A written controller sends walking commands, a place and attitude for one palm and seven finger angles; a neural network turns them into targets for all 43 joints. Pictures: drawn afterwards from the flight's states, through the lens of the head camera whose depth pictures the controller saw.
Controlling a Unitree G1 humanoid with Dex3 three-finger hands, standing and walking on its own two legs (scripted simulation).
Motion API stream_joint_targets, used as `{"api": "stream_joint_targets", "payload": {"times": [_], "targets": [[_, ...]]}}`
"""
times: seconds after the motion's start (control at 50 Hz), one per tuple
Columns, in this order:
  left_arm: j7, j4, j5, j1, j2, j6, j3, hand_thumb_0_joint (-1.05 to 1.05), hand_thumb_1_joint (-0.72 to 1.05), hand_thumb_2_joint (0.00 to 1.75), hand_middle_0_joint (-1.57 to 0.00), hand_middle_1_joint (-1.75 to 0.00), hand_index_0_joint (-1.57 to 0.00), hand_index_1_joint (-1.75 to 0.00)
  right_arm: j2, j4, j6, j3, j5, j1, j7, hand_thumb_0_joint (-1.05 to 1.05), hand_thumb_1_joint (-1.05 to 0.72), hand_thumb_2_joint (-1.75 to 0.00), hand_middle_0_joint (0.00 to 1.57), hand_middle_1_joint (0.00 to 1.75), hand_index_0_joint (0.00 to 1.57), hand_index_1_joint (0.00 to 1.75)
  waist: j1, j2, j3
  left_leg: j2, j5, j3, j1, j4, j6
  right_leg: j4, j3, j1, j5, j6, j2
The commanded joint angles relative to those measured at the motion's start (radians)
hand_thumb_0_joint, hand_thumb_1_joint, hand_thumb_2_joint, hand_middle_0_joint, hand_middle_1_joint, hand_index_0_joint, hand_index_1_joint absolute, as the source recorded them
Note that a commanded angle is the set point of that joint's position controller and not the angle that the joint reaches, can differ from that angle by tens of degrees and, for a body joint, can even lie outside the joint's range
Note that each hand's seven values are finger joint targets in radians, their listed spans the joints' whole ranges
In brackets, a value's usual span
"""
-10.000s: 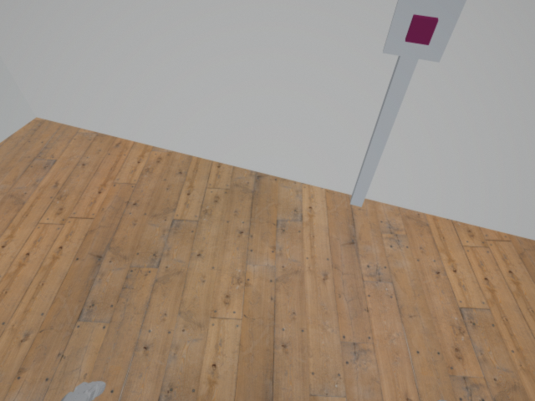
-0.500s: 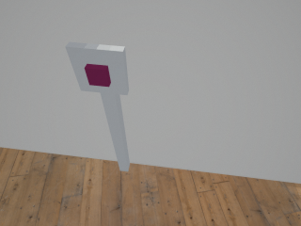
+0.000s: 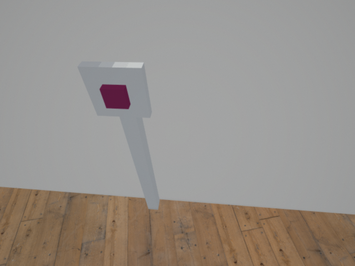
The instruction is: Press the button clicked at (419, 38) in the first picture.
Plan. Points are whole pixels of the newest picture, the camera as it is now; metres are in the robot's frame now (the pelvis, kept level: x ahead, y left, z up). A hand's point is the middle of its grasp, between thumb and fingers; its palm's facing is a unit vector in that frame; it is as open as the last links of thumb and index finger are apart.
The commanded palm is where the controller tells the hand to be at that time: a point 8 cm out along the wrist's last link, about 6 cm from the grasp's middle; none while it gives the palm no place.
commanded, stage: look again from close up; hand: left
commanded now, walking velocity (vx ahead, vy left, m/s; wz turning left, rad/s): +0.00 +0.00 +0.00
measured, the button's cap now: (116, 96) +0.55 +0.21 +0.10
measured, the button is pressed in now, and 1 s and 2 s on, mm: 0 0 0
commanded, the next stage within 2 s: shuffle to correct the standing spot in 0.14 s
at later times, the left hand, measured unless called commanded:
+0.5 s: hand out of the picture +0.01 +0.16 -0.18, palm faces +0.05 -0.98 -0.17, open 7.4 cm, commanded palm none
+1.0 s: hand out of the picture +0.06 +0.18 -0.18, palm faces +0.01 -0.97 -0.23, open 7.3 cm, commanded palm none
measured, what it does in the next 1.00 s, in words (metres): stands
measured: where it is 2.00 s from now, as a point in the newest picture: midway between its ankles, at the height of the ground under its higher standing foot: outside the picture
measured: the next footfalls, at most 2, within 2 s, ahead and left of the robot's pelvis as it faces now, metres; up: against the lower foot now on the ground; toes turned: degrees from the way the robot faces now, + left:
none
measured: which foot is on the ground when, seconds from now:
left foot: down 0.00-1.00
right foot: down 0.00-1.00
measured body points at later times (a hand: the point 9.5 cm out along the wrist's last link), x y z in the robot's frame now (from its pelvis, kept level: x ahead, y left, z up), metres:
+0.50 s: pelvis +0.03 +0.00 +0.00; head +0.04 +0.00 +0.45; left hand +0.01 +0.21 -0.16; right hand +0.01 -0.22 -0.17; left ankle -0.03 +0.11 -0.74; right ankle +0.02 -0.11 -0.74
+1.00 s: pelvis +0.04 +0.01 +0.00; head +0.06 +0.00 +0.45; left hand +0.06 +0.23 -0.16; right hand +0.03 -0.21 -0.17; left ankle -0.02 +0.11 -0.73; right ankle +0.02 -0.11 -0.74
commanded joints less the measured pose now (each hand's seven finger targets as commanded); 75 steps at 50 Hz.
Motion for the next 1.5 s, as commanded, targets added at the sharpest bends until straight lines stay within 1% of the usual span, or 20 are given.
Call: {"api": "stream_joint_targets", "payload": {"times": [0.0,0.22,0.3,0.38,0.42,0.44,0.48,0.54,0.72,0.9,0.92,0.94,0.96,0.98,1.04,1.08,1.12,1.16,1.26,1.48], "targets": [[0.003,-0.024,-0.005,0.050,0.087,-0.016,0.018,0.00,0.90,0.90,-0.20,-0.30,-0.20,-0.30,-0.086,-0.017,-0.019,-0.010,0.005,0.060,-0.010,0.00,-0.90,-0.90,0.20,0.30,0.20,0.30,0.009,-0.048,0.092,0.100,0.084,-0.108,-0.119,-0.138,0.021,-0.093,0.104,0.043,0.052,-0.032,-0.069],[0.003,-0.003,-0.006,0.046,0.097,-0.018,0.019,0.00,0.90,0.90,-0.20,-0.30,-0.20,-0.30,-0.082,0.028,-0.016,-0.008,0.007,0.045,-0.014,0.00,-0.90,-0.90,0.20,0.30,0.20,0.30,0.007,-0.037,0.065,0.103,0.143,-0.084,-0.070,-0.123,0.011,-0.100,0.108,0.071,0.142,-0.035,-0.081],[0.001,-0.004,0.002,0.059,0.113,-0.015,0.028,0.00,0.90,0.90,-0.20,-0.30,-0.20,-0.30,-0.082,0.030,-0.002,-0.009,0.003,0.046,-0.009,0.00,-0.90,-0.90,0.20,0.30,0.20,0.30,0.017,-0.062,0.100,0.071,-0.028,-0.052,-0.114,-0.075,0.009,-0.127,0.157,0.050,-0.082,-0.060,-0.102],[0.000,-0.013,0.006,0.093,0.152,-0.012,0.052,0.00,0.90,0.90,-0.20,-0.30,-0.20,-0.30,-0.072,0.006,0.010,-0.014,-0.001,0.047,-0.003,0.00,-0.90,-0.90,0.20,0.30,0.20,0.30,0.022,-0.157,0.121,0.028,-0.099,-0.006,-0.177,0.051,0.000,-0.232,0.278,0.039,-0.259,-0.115,-0.188],[0.002,-0.024,0.005,0.062,0.138,-0.014,0.054,0.00,0.90,0.90,-0.20,-0.30,-0.20,-0.30,-0.056,0.009,0.004,-0.014,0.001,0.064,-0.005,0.00,-0.90,-0.90,0.20,0.30,0.20,0.30,-0.002,-0.136,0.115,0.047,-0.026,-0.021,-0.104,0.018,-0.001,-0.204,0.234,-0.020,-0.128,-0.113,-0.185],[0.002,-0.029,0.003,0.037,0.120,-0.014,0.048,0.00,0.90,0.90,-0.20,-0.30,-0.20,-0.30,-0.053,0.021,-0.003,-0.010,0.003,0.083,-0.007,0.00,-0.90,-0.90,0.20,0.30,0.20,0.30,-0.014,-0.076,0.111,0.063,0.067,-0.050,-0.058,-0.045,0.002,-0.134,0.167,-0.035,-0.013,-0.090,-0.139],[0.004,-0.028,0.000,0.040,0.083,-0.014,0.038,0.00,0.90,0.90,-0.20,-0.30,-0.20,-0.30,-0.081,0.036,-0.023,-0.013,0.005,0.091,-0.016,0.00,-0.90,-0.90,0.20,0.30,0.20,0.30,0.005,0.051,0.055,0.126,0.406,-0.095,-0.010,-0.060,0.024,-0.017,0.071,0.035,0.188,-0.040,-0.064],[0.009,-0.005,-0.003,0.061,0.073,-0.011,0.034,0.00,0.90,0.90,-0.20,-0.30,-0.20,-0.30,-0.100,0.033,-0.025,-0.017,0.010,0.075,-0.031,0.00,-0.90,-0.90,0.20,0.30,0.20,0.30,0.014,0.032,0.013,0.138,0.598,-0.083,0.028,-0.035,0.029,0.010,0.051,0.085,0.252,-0.030,-0.062],[0.010,0.008,-0.002,0.047,0.077,-0.003,0.029,0.00,0.90,0.90,-0.20,-0.30,-0.20,-0.30,-0.088,0.040,-0.017,-0.020,0.008,0.046,-0.035,0.00,-0.90,-0.90,0.20,0.30,0.20,0.30,0.013,-0.040,0.057,0.121,0.438,-0.082,0.012,-0.079,0.025,-0.013,0.069,0.093,0.293,-0.029,-0.073],[0.010,-0.004,-0.002,0.036,0.088,-0.003,0.031,0.00,0.90,0.90,-0.20,-0.30,-0.20,-0.30,-0.085,0.048,-0.017,-0.020,0.007,0.039,-0.033,0.00,-0.90,-0.90,0.20,0.30,0.20,0.30,0.015,-0.047,0.059,0.117,0.378,-0.081,0.005,-0.099,0.023,-0.033,0.075,0.105,0.288,-0.032,-0.075],[0.050,0.039,0.004,0.133,0.132,-0.025,0.033,0.00,0.90,0.90,-0.20,-0.30,-0.20,-0.30,-0.145,-0.032,-0.020,-0.037,0.022,-0.073,-0.019,0.00,-0.90,-0.90,0.20,0.30,0.20,0.30,0.056,-0.172,0.067,0.131,0.539,-0.039,-0.082,0.148,-0.006,-0.048,0.119,0.094,0.721,0.000,-0.120],[0.046,-0.004,0.002,0.140,0.160,-0.039,0.044,0.00,0.90,0.90,-0.20,-0.30,-0.20,-0.30,-0.095,-0.069,-0.018,-0.033,0.015,-0.018,-0.011,0.00,-0.90,-0.90,0.20,0.30,0.20,0.30,0.021,-0.170,-0.033,0.070,0.138,-0.054,-0.114,0.148,0.001,-0.030,0.178,0.203,0.836,-0.040,-0.181],[0.041,-0.019,-0.001,0.086,0.150,-0.044,0.031,0.00,0.90,0.90,-0.20,-0.30,-0.20,-0.30,-0.067,-0.067,-0.013,-0.029,0.021,-0.002,-0.011,0.00,-0.90,-0.90,0.20,0.30,0.20,0.30,-0.010,-0.171,-0.052,0.066,-0.073,-0.058,-0.124,0.095,-0.006,-0.030,0.174,0.189,0.763,-0.068,-0.207],[0.032,-0.040,0.001,0.035,0.144,-0.042,0.027,0.00,0.90,0.90,-0.20,-0.30,-0.20,-0.30,-0.051,-0.060,-0.010,-0.026,0.016,0.015,-0.006,0.00,-0.90,-0.90,0.20,0.30,0.20,0.30,-0.017,-0.071,-0.058,0.053,-0.031,-0.042,-0.081,0.026,-0.008,-0.004,0.149,0.160,0.661,-0.073,-0.189],[0.021,-0.047,-0.009,0.024,0.110,-0.027,0.019,0.00,0.90,0.90,-0.20,-0.30,-0.20,-0.30,-0.099,-0.042,-0.017,-0.026,0.003,0.047,-0.015,0.00,-0.90,-0.90,0.20,0.30,0.20,0.30,-0.007,0.069,-0.032,0.130,0.441,-0.101,-0.025,0.000,0.020,0.040,0.079,0.096,0.321,-0.042,-0.078],[0.018,-0.042,-0.006,0.020,0.106,-0.015,0.016,0.00,0.90,0.90,-0.20,-0.30,-0.20,-0.30,-0.111,-0.050,-0.013,-0.023,0.006,0.030,-0.019,0.00,-0.90,-0.90,0.20,0.30,0.20,0.30,0.001,0.062,0.007,0.139,0.472,-0.105,-0.028,-0.008,0.030,0.023,0.065,0.080,0.210,-0.034,-0.060],[0.013,-0.039,-0.005,0.017,0.099,-0.005,0.012,0.00,0.90,0.90,-0.20,-0.30,-0.20,-0.30,-0.117,-0.056,-0.008,-0.022,0.008,0.016,-0.019,0.00,-0.90,-0.90,0.20,0.30,0.20,0.30,0.003,-0.025,0.074,0.131,0.300,-0.106,-0.068,-0.047,0.031,-0.011,0.071,0.056,0.136,-0.029,-0.056],[0.008,-0.042,-0.004,0.012,0.103,0.003,0.011,0.00,0.90,0.90,-0.20,-0.30,-0.20,-0.30,-0.116,-0.058,-0.005,-0.018,0.008,0.004,-0.015,0.00,-0.90,-0.90,0.20,0.30,0.20,0.30,0.004,-0.035,0.124,0.119,0.118,-0.116,-0.110,-0.095,0.033,-0.041,0.085,0.033,0.042,-0.028,-0.053],[0.002,-0.042,-0.001,0.024,0.105,0.006,0.010,0.00,0.90,0.90,-0.20,-0.30,-0.20,-0.30,-0.117,-0.046,-0.007,-0.016,0.006,0.002,-0.010,0.00,-0.90,-0.90,0.20,0.30,0.20,0.30,0.011,-0.029,0.143,0.108,-0.011,-0.124,-0.134,-0.144,0.038,-0.063,0.097,0.025,-0.020,-0.025,-0.050],[0.004,-0.015,-0.004,0.052,0.096,-0.006,0.013,0.00,0.90,0.90,-0.20,-0.30,-0.20,-0.30,-0.101,0.010,-0.016,-0.012,0.011,0.036,-0.018,0.00,-0.90,-0.90,0.20,0.30,0.20,0.30,0.008,-0.050,0.075,0.105,0.172,-0.097,-0.056,-0.101,0.031,-0.051,0.097,0.069,0.149,-0.029,-0.067]]}}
